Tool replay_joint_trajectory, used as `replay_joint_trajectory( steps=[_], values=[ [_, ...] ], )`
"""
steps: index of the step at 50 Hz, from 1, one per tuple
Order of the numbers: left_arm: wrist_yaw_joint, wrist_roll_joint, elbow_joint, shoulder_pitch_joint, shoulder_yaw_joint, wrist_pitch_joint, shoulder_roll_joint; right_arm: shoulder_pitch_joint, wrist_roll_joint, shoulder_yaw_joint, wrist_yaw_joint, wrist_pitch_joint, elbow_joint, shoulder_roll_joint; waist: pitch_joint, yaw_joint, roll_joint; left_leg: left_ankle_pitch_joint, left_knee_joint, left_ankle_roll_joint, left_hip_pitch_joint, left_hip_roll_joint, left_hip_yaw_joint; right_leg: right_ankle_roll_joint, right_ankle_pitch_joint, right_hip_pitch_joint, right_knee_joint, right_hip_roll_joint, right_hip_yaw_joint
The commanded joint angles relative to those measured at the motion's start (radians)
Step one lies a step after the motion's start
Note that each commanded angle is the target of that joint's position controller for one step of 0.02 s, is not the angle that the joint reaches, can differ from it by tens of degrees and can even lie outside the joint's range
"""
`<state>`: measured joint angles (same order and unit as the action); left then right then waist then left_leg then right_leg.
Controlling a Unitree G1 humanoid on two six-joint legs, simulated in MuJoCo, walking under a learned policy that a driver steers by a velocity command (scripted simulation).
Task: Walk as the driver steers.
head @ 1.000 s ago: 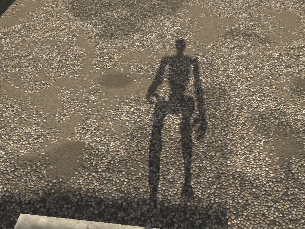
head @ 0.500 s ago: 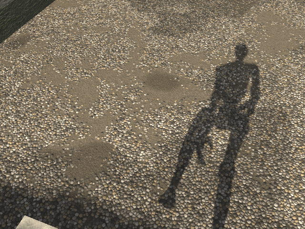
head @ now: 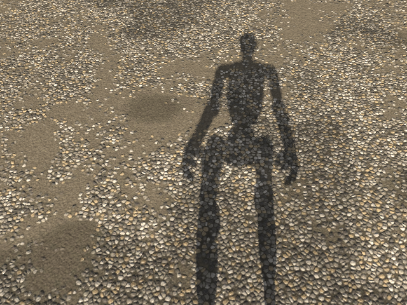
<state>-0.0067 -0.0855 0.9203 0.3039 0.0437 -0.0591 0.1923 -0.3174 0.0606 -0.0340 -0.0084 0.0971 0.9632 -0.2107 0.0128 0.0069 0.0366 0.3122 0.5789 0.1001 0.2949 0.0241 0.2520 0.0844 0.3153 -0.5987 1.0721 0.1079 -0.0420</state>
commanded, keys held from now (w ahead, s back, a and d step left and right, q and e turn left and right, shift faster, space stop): e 0.40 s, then no key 0.18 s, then q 0.02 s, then w+q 0.40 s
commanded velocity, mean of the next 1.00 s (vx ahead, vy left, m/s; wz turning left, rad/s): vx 0.11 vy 0.00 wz -0.20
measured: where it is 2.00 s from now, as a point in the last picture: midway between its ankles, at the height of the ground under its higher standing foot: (239, 281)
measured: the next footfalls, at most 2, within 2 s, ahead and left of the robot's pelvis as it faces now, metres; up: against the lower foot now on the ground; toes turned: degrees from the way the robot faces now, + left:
right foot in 0.22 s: +0.04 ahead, -0.17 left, +0.00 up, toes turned -14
left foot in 0.64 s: +0.09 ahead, +0.04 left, +0.00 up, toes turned -15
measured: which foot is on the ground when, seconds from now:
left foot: down 0.00-0.22, up 0.24-0.62, down 0.64-1.00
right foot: up 0.00-0.20, down 0.22-0.88, up 0.90-1.00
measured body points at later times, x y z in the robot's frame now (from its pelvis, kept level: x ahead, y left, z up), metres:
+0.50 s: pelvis +0.03 -0.09 +0.00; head +0.05 -0.12 +0.45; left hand +0.17 +0.16 -0.11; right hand +0.13 -0.38 -0.10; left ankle +0.08 +0.04 -0.61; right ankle +0.00 -0.16 -0.72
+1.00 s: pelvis +0.13 -0.07 -0.02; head +0.13 -0.07 +0.43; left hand +0.33 +0.14 -0.13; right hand +0.07 -0.30 -0.16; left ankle +0.05 +0.05 -0.72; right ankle +0.07 -0.18 -0.67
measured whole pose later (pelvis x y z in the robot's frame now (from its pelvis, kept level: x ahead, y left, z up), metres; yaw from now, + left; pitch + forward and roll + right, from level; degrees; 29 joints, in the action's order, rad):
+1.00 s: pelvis +0.13 -0.07 -0.02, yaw -9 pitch +2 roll +1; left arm -0.05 -0.09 0.82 0.16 0.04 -0.09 0.25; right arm -0.46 0.09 -0.03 -0.03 0.16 0.94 -0.20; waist -0.06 -0.06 0.03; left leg 0.57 0.76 0.08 0.22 0.10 -0.06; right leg -0.07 0.52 -0.54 1.23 -0.03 -0.08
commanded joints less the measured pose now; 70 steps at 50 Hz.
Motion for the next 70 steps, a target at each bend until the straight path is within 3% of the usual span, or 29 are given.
replay_joint_trajectory(
  steps=[1, 5, 9, 11, 12, 13, 14, 16, 20, 25, 29, 32, 35, 38, 43, 45, 46, 48, 53, 55, 56, 57, 60, 62, 64, 65, 66, 67, 70],
  values=[
    [0.061, -0.012, -0.108, -0.073, -0.020, 0.025, -0.011, -0.210, -0.021, -0.044, 0.075, 0.002, -0.022, -0.082, -0.013, -0.102, -0.049, -0.489, -0.245, 0.271, -0.312, -0.514, -0.441, 0.003, 0.110, -0.264, -0.085, 0.082, -0.052],
    [0.022, -0.017, -0.110, -0.060, -0.013, 0.020, 0.008, 0.009, 0.005, -0.083, 0.086, 0.021, -0.140, -0.158, -0.040, -0.067, -0.089, -0.429, -0.239, 0.165, -0.049, -0.355, -0.179, -0.035, 0.064, 0.088, -0.128, -0.014, 0.157],
    [0.019, 0.028, -0.113, -0.069, 0.025, 0.009, 0.052, 0.014, 0.002, -0.128, 0.099, 0.030, -0.133, -0.209, -0.048, -0.051, -0.129, -0.402, -0.133, 0.078, -0.136, -0.416, -0.163, -0.074, -0.010, 0.221, -0.407, -0.056, 0.152],
    [0.039, 0.034, -0.058, 0.102, 0.080, -0.018, 0.133, 0.062, -0.003, -0.114, 0.073, 0.030, -0.144, -0.147, -0.144, 0.048, 0.006, -0.174, 0.203, -0.025, 0.052, -0.302, -0.062, -0.150, -0.485, 0.601, -0.632, -0.085, 0.104],
    [0.069, 0.000, -0.063, 0.234, 0.111, -0.045, 0.295, 0.075, 0.002, -0.075, 0.054, 0.037, -0.264, -0.007, -0.319, 0.035, 0.241, 0.520, 0.545, -0.123, 0.405, -0.098, -0.005, -0.432, -1.160, 0.950, -0.598, 0.222, -0.305],
    [0.033, -0.052, -0.045, 0.349, 0.117, -0.072, 0.297, 0.206, -0.053, -0.074, 0.045, 0.036, -0.319, -0.042, -0.232, 0.141, 0.016, 0.545, 0.554, -0.137, 0.620, -0.020, -0.266, -0.524, -1.140, 0.976, -0.630, 0.312, -0.456],
    [0.004, -0.039, -0.029, 0.301, 0.121, -0.084, 0.271, 0.295, -0.073, -0.067, 0.044, 0.022, -0.353, -0.045, -0.108, 0.143, -0.003, 0.484, 0.575, -0.145, 0.724, -0.028, -0.328, -0.514, -1.061, 0.914, -0.635, 0.289, -0.391],
    [-0.037, 0.056, -0.080, 0.062, 0.106, -0.064, 0.216, 0.183, -0.026, -0.101, 0.058, 0.006, -0.293, -0.166, -0.087, -0.001, 0.061, 0.336, 0.670, -0.138, 0.591, -0.086, -0.300, -0.451, -0.989, 0.662, -0.614, 0.214, -0.208],
    [-0.048, -0.006, -0.168, -0.110, 0.083, -0.041, 0.194, -0.009, -0.009, -0.048, 0.015, -0.015, -0.221, -0.054, -0.101, -0.101, 0.002, -0.125, 0.811, -0.154, 0.291, -0.032, -0.299, -0.306, -0.825, 0.201, -0.589, 0.076, -0.100],
    [-0.054, 0.025, -0.133, -0.060, 0.037, -0.046, 0.161, -0.002, 0.008, -0.037, -0.047, -0.031, -0.219, -0.135, -0.085, -0.050, 0.043, -0.092, 0.846, -0.193, 0.322, -0.055, -0.306, -0.323, -0.623, 0.159, -0.474, 0.083, -0.181],
    [-0.072, 0.103, -0.147, -0.058, 0.015, -0.048, 0.191, 0.142, -0.014, -0.016, -0.001, -0.054, -0.244, -0.088, -0.120, 0.011, 0.081, 0.137, 0.447, -0.277, 0.339, -0.099, -0.283, -0.328, -0.601, 0.328, -0.426, 0.091, -0.316],
    [-0.158, 0.138, -0.110, -0.115, -0.001, -0.026, 0.209, -0.070, -0.040, -0.004, -0.041, -0.045, -0.094, -0.071, -0.077, -0.078, 0.032, -0.119, 0.151, -0.251, -0.028, -0.082, -0.203, -0.238, -0.218, 0.127, -0.484, 0.010, -0.280],
    [-0.108, 0.083, -0.100, -0.025, 0.061, -0.005, 0.324, 0.098, -0.011, -0.054, -0.025, -0.010, -0.129, -0.243, -0.008, 0.076, 0.016, 0.311, 0.064, -0.082, 0.134, 0.010, -0.246, -0.286, 0.476, 0.247, -0.631, 0.000, -0.233],
    [-0.039, 0.054, -0.078, -0.038, 0.045, -0.034, 0.220, 0.112, -0.034, -0.008, -0.013, 0.021, -0.121, -0.060, 0.048, 0.087, 0.054, 0.177, 0.124, -0.027, 0.239, -0.007, -0.269, -0.372, 0.450, 0.373, -0.623, 0.103, -0.317],
    [-0.004, 0.030, -0.123, -0.136, 0.029, -0.035, 0.166, -0.036, 0.010, -0.019, -0.008, 0.051, -0.093, -0.066, -0.018, -0.001, -0.028, 0.011, 0.119, 0.058, 0.056, -0.001, -0.246, -0.369, 0.155, 0.351, -0.414, 0.053, -0.137],
    [-0.031, -0.004, -0.220, -0.335, 0.019, -0.038, 0.122, -0.308, 0.029, -0.037, -0.006, 0.058, -0.036, -0.145, -0.049, -0.152, -0.272, -0.187, -0.085, 0.229, -0.334, -0.125, -0.672, -0.203, 0.191, -0.059, 0.095, -0.206, 0.088],
    [-0.051, -0.008, -0.261, -0.425, 0.000, -0.053, 0.070, -0.441, 0.034, -0.039, -0.015, 0.069, -0.012, -0.178, -0.004, -0.222, -0.224, -0.091, -0.156, 0.298, -0.524, -0.253, -0.972, -0.176, 0.391, -0.415, 0.217, -0.214, -0.047],
    [-0.049, 0.002, -0.258, -0.414, -0.013, -0.062, 0.057, -0.360, 0.023, -0.024, -0.025, 0.069, -0.001, -0.116, 0.086, -0.167, -0.050, -0.054, -0.065, 0.260, -0.576, -0.289, -0.949, -0.137, 0.258, -0.629, 0.219, -0.119, -0.147],
    [-0.055, -0.056, -0.172, -0.289, -0.053, -0.037, 0.065, -0.138, 0.031, 0.044, -0.007, 0.040, -0.067, 0.019, 0.052, -0.081, -0.110, 0.032, 0.069, 0.171, -0.002, -0.076, -0.628, -0.111, -0.497, -0.258, -0.136, -0.012, -0.085],
    [-0.051, -0.006, -0.198, -0.309, -0.070, -0.022, 0.036, -0.115, 0.026, 0.028, -0.013, 0.048, -0.061, -0.083, 0.023, -0.058, -0.067, 0.211, 0.083, 0.090, 0.434, 0.042, -0.474, -0.108, -0.830, 0.282, -0.398, -0.045, 0.065],
    [-0.011, 0.142, -0.296, -0.455, -0.022, -0.046, 0.093, -0.144, -0.160, -0.018, 0.053, 0.011, -0.047, -0.128, 0.117, -0.067, 0.029, 0.034, 0.101, 0.096, 0.454, 0.014, -0.613, -0.059, -0.762, 0.321, -0.483, -0.157, 0.014],
    [0.000, 0.158, -0.313, -0.462, -0.028, -0.049, 0.080, -0.159, -0.145, -0.014, 0.075, -0.006, -0.024, -0.135, 0.108, -0.067, -0.008, 0.006, 0.152, 0.091, 0.397, 0.009, -0.637, -0.042, -0.698, 0.316, -0.529, -0.171, -0.014],
    [-0.006, 0.149, -0.300, -0.347, 0.000, -0.046, 0.095, -0.165, -0.106, -0.029, 0.095, -0.044, -0.020, -0.081, 0.033, -0.077, -0.086, 0.024, 0.408, 0.054, 0.037, 0.036, -0.639, -0.052, -0.833, 0.270, -0.831, -0.074, -0.102],
    [-0.009, 0.150, -0.182, -0.015, 0.051, -0.026, 0.142, -0.159, -0.073, -0.039, 0.075, -0.063, 0.006, -0.069, -0.089, 0.056, -0.084, -0.019, 0.744, 0.029, 0.050, 0.063, -0.605, -0.078, -0.837, 0.576, -0.836, -0.011, -0.081],
    [-0.023, 0.075, -0.040, 0.344, 0.047, -0.023, 0.148, -0.285, -0.106, -0.012, 0.024, -0.023, 0.036, 0.092, -0.202, 0.136, 0.162, 0.648, 1.442, -0.027, 0.643, 0.170, -0.532, -0.139, -1.032, 1.168, -0.377, 0.134, -0.112],
    [-0.030, 0.076, -0.026, 0.292, 0.052, -0.024, 0.178, -0.363, -0.143, -0.006, 0.025, 0.000, -0.015, 0.073, -0.234, 0.056, 0.325, 0.544, 1.596, -0.046, 0.800, 0.116, -0.520, -0.248, -0.918, 1.124, -0.396, 0.245, -0.326],
    [-0.032, 0.119, -0.025, 0.243, 0.077, -0.024, 0.221, -0.261, -0.151, -0.012, 0.036, 0.002, -0.090, 0.000, -0.278, 0.054, 0.315, 0.389, 1.495, -0.040, 0.928, 0.023, -0.436, -0.378, -0.224, 1.100, -0.566, 0.328, -0.479],
    [-0.022, 0.113, -0.022, 0.149, 0.061, -0.009, 0.135, -0.101, -0.139, -0.017, 0.053, -0.016, -0.135, -0.026, -0.192, 0.045, 0.102, 0.205, 1.438, -0.027, 0.891, -0.024, -0.355, -0.367, 0.305, 0.850, -0.789, 0.298, -0.560],
    [-0.002, 0.069, -0.050, -0.123, 0.011, -0.039, 0.038, 0.013, -0.105, -0.034, 0.064, -0.061, -0.152, -0.059, 0.036, -0.074, 0.012, -0.040, 1.084, -0.022, 0.695, -0.109, -0.488, -0.326, 0.280, 0.266, -0.845, 0.268, -0.527]
  ],
)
